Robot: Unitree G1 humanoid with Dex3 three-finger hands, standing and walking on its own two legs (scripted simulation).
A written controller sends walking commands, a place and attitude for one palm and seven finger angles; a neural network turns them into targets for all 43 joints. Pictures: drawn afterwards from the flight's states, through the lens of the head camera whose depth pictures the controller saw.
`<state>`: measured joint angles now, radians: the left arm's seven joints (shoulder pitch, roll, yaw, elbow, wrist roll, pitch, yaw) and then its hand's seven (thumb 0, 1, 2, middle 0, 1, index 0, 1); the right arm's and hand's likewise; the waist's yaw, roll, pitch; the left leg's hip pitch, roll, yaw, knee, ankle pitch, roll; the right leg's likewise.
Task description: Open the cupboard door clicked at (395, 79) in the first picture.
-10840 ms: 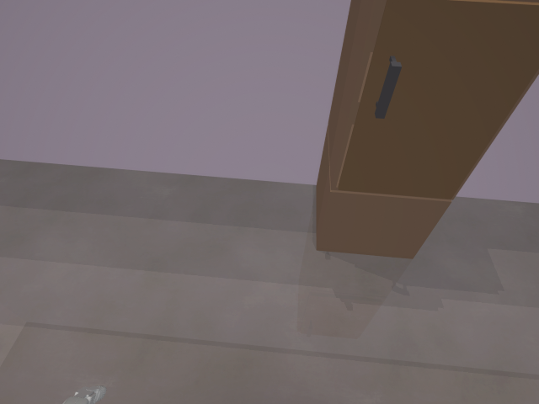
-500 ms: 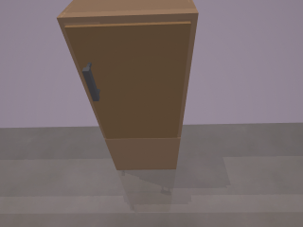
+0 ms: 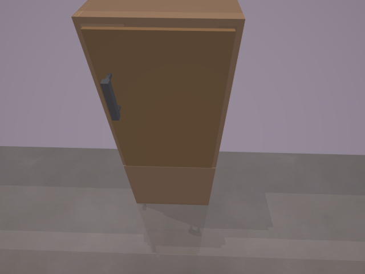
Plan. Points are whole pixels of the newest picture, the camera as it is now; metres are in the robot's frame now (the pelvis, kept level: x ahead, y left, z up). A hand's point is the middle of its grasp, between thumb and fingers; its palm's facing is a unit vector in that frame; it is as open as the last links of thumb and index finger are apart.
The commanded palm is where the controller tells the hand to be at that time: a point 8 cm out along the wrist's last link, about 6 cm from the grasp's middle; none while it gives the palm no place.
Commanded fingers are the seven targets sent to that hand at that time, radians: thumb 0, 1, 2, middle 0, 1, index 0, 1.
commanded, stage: look again from close up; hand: left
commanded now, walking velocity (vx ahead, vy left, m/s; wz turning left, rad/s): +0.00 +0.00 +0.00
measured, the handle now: (112, 97) +0.58 +0.25 +0.06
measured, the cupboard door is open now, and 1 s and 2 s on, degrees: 0 0 0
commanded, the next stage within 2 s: raise the hand with hooked fingers in 0.40 s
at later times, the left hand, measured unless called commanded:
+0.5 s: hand out of the picture +0.01 +0.20 -0.17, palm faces +0.03 -0.98 -0.21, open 7.4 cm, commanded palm +0.09 +0.25 -0.07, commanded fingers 0.00 0.88 0.89 -0.20 -0.31 -0.20 -0.31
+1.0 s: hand out of the picture +0.13 +0.23 -0.04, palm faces +0.11 -0.99 -0.02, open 9.1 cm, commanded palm +0.13 +0.28 -0.02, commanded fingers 0.00 0.29 0.64 -0.24 -0.69 -0.24 -0.69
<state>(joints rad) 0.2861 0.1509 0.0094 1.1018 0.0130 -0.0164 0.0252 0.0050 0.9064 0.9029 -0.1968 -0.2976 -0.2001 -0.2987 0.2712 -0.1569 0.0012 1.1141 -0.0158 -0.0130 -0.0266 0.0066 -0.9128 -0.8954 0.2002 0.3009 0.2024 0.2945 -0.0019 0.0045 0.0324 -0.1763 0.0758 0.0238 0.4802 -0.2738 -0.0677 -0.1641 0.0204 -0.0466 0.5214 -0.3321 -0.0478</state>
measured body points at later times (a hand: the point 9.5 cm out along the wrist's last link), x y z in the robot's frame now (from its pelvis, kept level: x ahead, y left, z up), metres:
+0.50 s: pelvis +0.00 +0.02 +0.00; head +0.02 +0.01 +0.45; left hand +0.01 +0.25 -0.15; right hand +0.00 -0.20 -0.16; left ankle -0.01 +0.16 -0.74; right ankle -0.03 -0.08 -0.74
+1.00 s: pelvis -0.05 +0.03 -0.09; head -0.01 +0.05 +0.36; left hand +0.12 +0.28 -0.04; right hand +0.21 -0.19 -0.10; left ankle -0.01 +0.16 -0.74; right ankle -0.03 -0.08 -0.74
